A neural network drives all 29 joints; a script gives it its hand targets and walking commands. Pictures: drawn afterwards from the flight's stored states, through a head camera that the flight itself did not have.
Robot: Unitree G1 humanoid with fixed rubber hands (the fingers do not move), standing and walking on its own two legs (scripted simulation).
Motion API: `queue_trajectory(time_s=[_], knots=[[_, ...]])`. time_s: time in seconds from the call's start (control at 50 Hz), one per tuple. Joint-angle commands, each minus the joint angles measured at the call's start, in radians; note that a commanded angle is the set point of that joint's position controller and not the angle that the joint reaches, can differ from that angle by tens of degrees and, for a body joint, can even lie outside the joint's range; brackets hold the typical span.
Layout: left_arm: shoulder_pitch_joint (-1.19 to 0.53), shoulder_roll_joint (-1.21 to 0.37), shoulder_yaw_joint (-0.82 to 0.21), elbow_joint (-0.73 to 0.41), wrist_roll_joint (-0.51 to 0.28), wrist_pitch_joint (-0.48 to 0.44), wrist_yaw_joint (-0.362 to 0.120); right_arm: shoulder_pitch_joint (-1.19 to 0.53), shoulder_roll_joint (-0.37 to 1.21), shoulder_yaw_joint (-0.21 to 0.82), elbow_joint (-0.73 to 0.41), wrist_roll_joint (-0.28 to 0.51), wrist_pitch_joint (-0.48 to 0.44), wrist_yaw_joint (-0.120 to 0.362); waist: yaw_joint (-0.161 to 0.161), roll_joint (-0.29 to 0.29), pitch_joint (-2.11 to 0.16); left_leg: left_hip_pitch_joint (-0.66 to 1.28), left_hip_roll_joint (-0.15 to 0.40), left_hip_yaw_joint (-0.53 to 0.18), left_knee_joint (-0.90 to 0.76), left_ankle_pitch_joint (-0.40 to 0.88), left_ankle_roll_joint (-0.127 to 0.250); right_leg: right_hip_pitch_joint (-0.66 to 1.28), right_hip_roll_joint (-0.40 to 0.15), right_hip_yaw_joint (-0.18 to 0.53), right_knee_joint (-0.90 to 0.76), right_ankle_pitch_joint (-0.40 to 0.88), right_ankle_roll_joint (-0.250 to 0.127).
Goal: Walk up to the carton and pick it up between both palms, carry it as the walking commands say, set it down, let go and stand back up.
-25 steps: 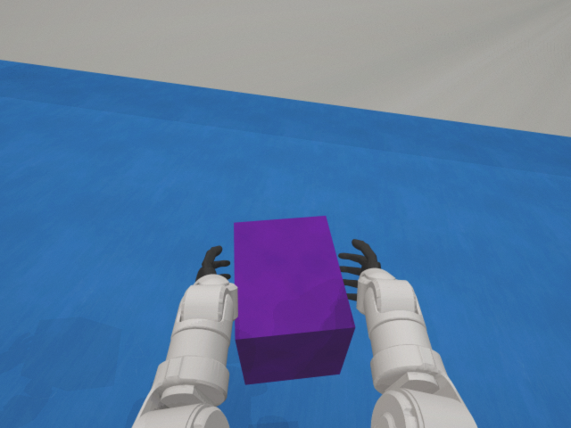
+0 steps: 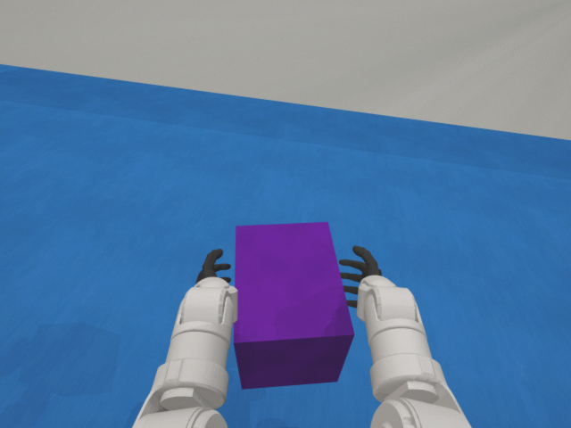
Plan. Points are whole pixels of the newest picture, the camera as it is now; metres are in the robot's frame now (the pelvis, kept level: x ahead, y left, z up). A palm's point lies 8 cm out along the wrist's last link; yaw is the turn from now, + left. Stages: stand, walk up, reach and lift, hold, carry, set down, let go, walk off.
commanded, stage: reach and lift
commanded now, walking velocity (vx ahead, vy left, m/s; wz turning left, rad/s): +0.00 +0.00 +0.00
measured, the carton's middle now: (286, 303) +0.36 +0.00 +0.00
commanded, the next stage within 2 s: hold in 0.02 s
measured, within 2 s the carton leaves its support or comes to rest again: neither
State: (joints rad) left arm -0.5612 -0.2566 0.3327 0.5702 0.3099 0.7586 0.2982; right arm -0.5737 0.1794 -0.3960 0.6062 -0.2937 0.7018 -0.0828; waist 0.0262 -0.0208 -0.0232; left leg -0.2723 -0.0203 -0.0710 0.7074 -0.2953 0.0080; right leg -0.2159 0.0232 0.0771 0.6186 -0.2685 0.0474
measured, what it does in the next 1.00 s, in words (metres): steps on the spot: left foot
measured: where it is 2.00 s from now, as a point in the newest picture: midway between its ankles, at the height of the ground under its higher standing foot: outside the picture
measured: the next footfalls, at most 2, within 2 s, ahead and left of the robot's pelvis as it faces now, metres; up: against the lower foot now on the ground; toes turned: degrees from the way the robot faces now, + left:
left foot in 0.96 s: +0.03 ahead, +0.18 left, +0.00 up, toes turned +4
right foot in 1.62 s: +0.00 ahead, -0.04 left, +0.00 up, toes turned -3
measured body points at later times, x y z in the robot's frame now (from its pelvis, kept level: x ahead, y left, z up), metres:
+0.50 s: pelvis +0.00 +0.00 +0.00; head -0.07 +0.03 +0.44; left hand +0.32 +0.13 +0.06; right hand +0.34 -0.12 +0.08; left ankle +0.06 +0.10 -0.72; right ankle +0.05 -0.16 -0.72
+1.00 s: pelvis -0.01 +0.01 +0.00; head -0.01 +0.02 +0.45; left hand +0.32 +0.16 +0.10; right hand +0.34 -0.09 +0.12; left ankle +0.00 +0.14 -0.72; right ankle +0.04 -0.15 -0.72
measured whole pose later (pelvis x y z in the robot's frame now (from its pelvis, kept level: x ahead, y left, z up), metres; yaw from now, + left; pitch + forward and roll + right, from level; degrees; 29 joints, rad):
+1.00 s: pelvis -0.01 +0.01 +0.00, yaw +3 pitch +3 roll +2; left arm -0.47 -0.23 0.17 -0.06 0.17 1.16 0.27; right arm -0.50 0.24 -0.14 -0.07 -0.22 1.15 -0.25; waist 0.00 -0.03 -0.07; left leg -0.40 -0.04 -0.02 0.67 -0.33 0.00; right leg -0.48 -0.10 0.05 0.74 -0.30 0.07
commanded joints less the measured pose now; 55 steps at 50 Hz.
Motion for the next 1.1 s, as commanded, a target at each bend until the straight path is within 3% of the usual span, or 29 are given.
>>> queue_trajectory(time_s=[0.0, 0.1, 0.12, 0.24, 0.26, 0.34, 0.36, 0.44, 0.52, 0.54, 0.56, 0.58, 0.64, 0.66, 0.68, 0.7, 0.72, 0.74, 0.76, 0.82, 0.86, 0.9, 0.92, 0.94, 0.96, 0.98, 1.0, 1.04, 1.08], knots=[[-0.606, -1.026, -0.445, 0.038, -0.284, -0.052, -0.511, -0.580, 1.089, 0.422, 0.030, 0.241, -0.018, 0.281, -0.039, 0.046, -0.320, 0.154, -0.051, 0.000, -0.264, 0.006, -0.026, 0.020, 0.047, 0.007, -0.183, -0.011, -0.055], [-0.584, -1.068, -0.509, -0.067, -0.312, -0.054, -0.508, -0.534, 1.094, 0.452, -0.004, 0.252, -0.012, 0.286, -0.078, 0.070, -0.405, 0.222, -0.061, 0.005, -0.253, 0.106, -0.034, 0.050, 0.051, 0.003, -0.167, 0.085, -0.052], [-0.567, -1.056, -0.463, 0.004, -0.296, -0.042, -0.512, -0.563, 1.099, 0.436, -0.010, 0.252, -0.001, 0.283, -0.037, 0.061, -0.351, 0.169, -0.052, 0.004, -0.272, 0.051, -0.027, 0.082, 0.045, -0.004, -0.166, 0.035, -0.050], [-0.594, -1.092, -0.502, -0.009, -0.309, -0.037, -0.514, -0.536, 1.071, 0.429, 0.001, 0.244, -0.002, 0.291, -0.080, 0.109, -0.300, 0.141, -0.029, -0.017, -0.301, -0.099, -0.036, 0.041, 0.058, -0.009, -0.160, -0.060, -0.060], [-0.572, -1.065, -0.472, 0.019, -0.292, -0.032, -0.511, -0.571, 1.089, 0.434, 0.016, 0.243, 0.004, 0.291, -0.050, 0.058, -0.259, 0.136, -0.038, -0.009, -0.297, -0.080, -0.031, 0.019, 0.052, -0.007, -0.179, -0.082, -0.061], [-0.627, -1.086, -0.491, -0.041, -0.307, -0.046, -0.506, -0.546, 1.090, 0.404, 0.027, 0.238, -0.003, 0.299, -0.079, 0.087, -0.303, 0.127, -0.013, -0.025, -0.306, -0.093, -0.033, 0.055, 0.056, -0.008, -0.146, -0.048, -0.062], [-0.612, -1.079, -0.507, -0.035, -0.310, -0.054, -0.513, -0.593, 1.076, 0.445, -0.034, 0.257, -0.017, 0.301, -0.051, 0.031, -0.354, 0.151, -0.016, -0.035, -0.283, -0.048, -0.033, 0.057, 0.061, -0.009, -0.149, -0.021, -0.059], [-0.567, -1.085, -0.507, -0.014, -0.289, -0.038, -0.507, -0.533, 1.081, 0.423, 0.009, 0.236, -0.004, 0.295, -0.072, 0.114, -0.278, 0.128, -0.028, -0.013, -0.298, -0.068, -0.038, 0.043, 0.056, 0.000, -0.168, -0.033, -0.065], [-0.601, -1.086, -0.539, -0.059, -0.320, -0.049, -0.508, -0.556, 1.075, 0.468, -0.052, 0.272, -0.014, 0.298, -0.056, 0.086, -0.374, 0.161, -0.025, -0.027, -0.278, 0.022, -0.035, 0.072, 0.059, -0.006, -0.151, 0.038, -0.063], [-0.609, -1.024, -0.576, -0.113, -0.323, -0.028, -0.495, -0.567, 1.060, 0.515, -0.095, 0.261, 0.020, 0.273, -0.047, 0.222, -0.284, 0.020, 0.169, -0.193, -0.330, 0.095, -0.043, -0.141, -0.058, -0.059, 0.050, -0.064, -0.051], [-0.616, -1.056, -0.588, -0.124, -0.347, -0.011, -0.474, -0.628, 1.062, 0.546, -0.197, 0.284, 0.024, 0.258, -0.024, 0.312, -0.285, -0.040, 0.220, -0.278, -0.384, 0.004, -0.004, -0.156, -0.036, -0.065, 0.087, -0.135, -0.033], [-0.640, -1.029, -0.590, -0.161, -0.367, 0.005, -0.466, -0.559, 1.074, 0.531, -0.132, 0.273, 0.054, 0.248, -0.017, 0.257, -0.342, -0.090, 0.224, -0.289, -0.388, -0.086, 0.029, -0.085, -0.041, -0.077, 0.121, -0.154, -0.053], [-0.674, -1.068, -0.700, -0.320, -0.449, 0.055, -0.435, -0.594, 1.094, 0.623, -0.307, 0.346, 0.101, 0.207, -0.014, 0.241, -0.348, -0.176, 0.139, -0.176, -0.353, -0.161, 0.040, -0.017, -0.023, -0.103, 0.094, -0.112, -0.069], [-0.626, -1.053, -0.688, -0.325, -0.458, 0.088, -0.421, -0.597, 1.094, 0.642, -0.329, 0.363, 0.133, 0.193, 0.001, 0.128, -0.362, -0.249, 0.108, -0.122, -0.221, -0.058, 0.028, 0.067, -0.074, -0.029, -0.014, -0.046, -0.088], [-0.594, -1.025, -0.695, -0.367, -0.466, 0.116, -0.405, -0.515, 1.095, 0.647, -0.328, 0.363, 0.170, 0.179, 0.002, -0.069, -0.352, -0.319, 0.015, -0.001, 0.007, -0.005, -0.015, 0.097, -0.232, 0.190, -0.164, 0.023, -0.124], [-0.600, -1.024, -0.711, -0.425, -0.491, 0.140, -0.394, -0.524, 1.120, 0.705, -0.383, 0.413, 0.200, 0.168, 0.001, -0.252, -0.405, -0.394, -0.049, 0.061, 0.221, -0.160, -0.025, 0.127, -0.374, 0.370, -0.273, -0.036, -0.180], [-0.563, -1.064, -0.704, -0.362, -0.485, 0.168, -0.394, -0.542, 1.114, 0.723, -0.408, 0.420, 0.225, 0.155, -0.015, -0.259, -0.376, -0.367, -0.020, 0.075, 0.299, -0.182, -0.027, 0.039, -0.450, 0.441, -0.298, -0.057, -0.226], [-0.502, -1.021, -0.700, -0.402, -0.470, 0.192, -0.374, -0.481, 1.133, 0.750, -0.384, 0.442, 0.260, 0.141, -0.023, -0.146, -0.400, -0.343, -0.006, 0.042, 0.340, -0.146, -0.014, 0.020, -0.442, 0.450, -0.292, -0.017, -0.229], [-0.516, -1.038, -0.720, -0.491, -0.498, 0.215, -0.361, -0.512, 1.153, 0.797, -0.495, 0.485, 0.280, 0.131, -0.028, -0.126, -0.399, -0.355, 0.016, 0.047, 0.280, -0.129, -0.011, 0.053, -0.427, 0.372, -0.249, 0.109, -0.213], [-0.486, -1.026, -0.730, -0.641, -0.541, 0.286, -0.317, -0.442, 1.168, 0.827, -0.583, 0.531, 0.365, 0.098, -0.027, -0.207, -0.506, -0.259, 0.010, 0.081, 0.070, -0.118, 0.011, 0.151, -0.356, 0.232, -0.100, 0.580, -0.159], [-0.303, -0.965, -0.694, -0.646, -0.518, 0.339, -0.290, -0.355, 1.133, 0.842, -0.682, 0.538, 0.411, 0.064, -0.024, -0.276, -0.487, -0.183, -0.015, 0.134, -0.043, -0.068, -0.003, 0.117, -0.323, 0.147, -0.065, 0.620, -0.130], [-0.262, -0.943, -0.686, -0.695, -0.524, 0.378, -0.272, -0.265, 1.098, 0.810, -0.710, 0.530, 0.451, 0.047, -0.029, -0.169, -0.525, -0.068, 0.010, 0.093, -0.249, 0.077, -0.004, 0.103, -0.255, 0.058, 0.052, 0.647, -0.088], [-0.232, -0.942, -0.691, -0.727, -0.532, 0.390, -0.262, -0.227, 1.087, 0.802, -0.755, 0.528, 0.462, 0.036, -0.031, -0.087, -0.570, 0.064, 0.055, 0.024, -0.257, 0.177, 0.010, -0.002, -0.211, 0.013, 0.123, 0.491, -0.051], [-0.294, -0.955, -0.725, -0.789, -0.557, 0.408, -0.254, -0.197, 1.094, 0.775, -0.751, 0.517, 0.481, 0.030, -0.037, 0.044, -0.570, 0.213, 0.135, -0.062, -0.235, 0.470, 0.036, -0.175, -0.176, -0.020, 0.206, 0.255, -0.032], [-0.292, -0.941, -0.719, -0.782, -0.556, 0.428, -0.249, -0.186, 1.062, 0.755, -0.757, 0.505, 0.487, 0.018, -0.035, 0.264, -0.549, 0.335, 0.286, -0.238, -0.152, 1.001, 0.084, -0.390, -0.103, -0.095, 0.321, -0.117, 0.003], [-0.301, -0.945, -0.759, -0.839, -0.578, 0.430, -0.247, -0.147, 1.088, 0.747, -0.759, 0.502, 0.493, 0.012, -0.039, 0.316, -0.577, 0.342, 0.327, -0.258, -0.121, 1.065, 0.160, -0.422, -0.084, -0.130, 0.296, -0.332, -0.002], [-0.298, -0.989, -0.769, -0.840, -0.590, 0.443, -0.249, -0.175, 1.090, 0.754, -0.813, 0.500, 0.500, 0.007, -0.033, 0.283, -0.523, 0.242, 0.298, -0.197, -0.143, 1.001, 0.182, -0.371, -0.090, -0.137, 0.318, -0.313, -0.008], [-0.307, -0.972, -0.752, -0.858, -0.615, 0.460, -0.249, -0.127, 1.076, 0.723, -0.795, 0.475, 0.515, -0.010, -0.028, 0.179, -0.491, 0.204, 0.249, -0.133, -0.113, 0.922, 0.163, -0.309, -0.073, -0.154, 0.191, -0.203, -0.023], [-0.277, -0.934, -0.758, -0.905, -0.599, 0.470, -0.232, -0.078, 1.055, 0.700, -0.787, 0.477, 0.524, -0.011, -0.014, 0.275, -0.489, 0.156, 0.184, -0.059, -0.068, 0.815, 0.136, -0.204, -0.082, -0.168, 0.043, -0.050, -0.030]])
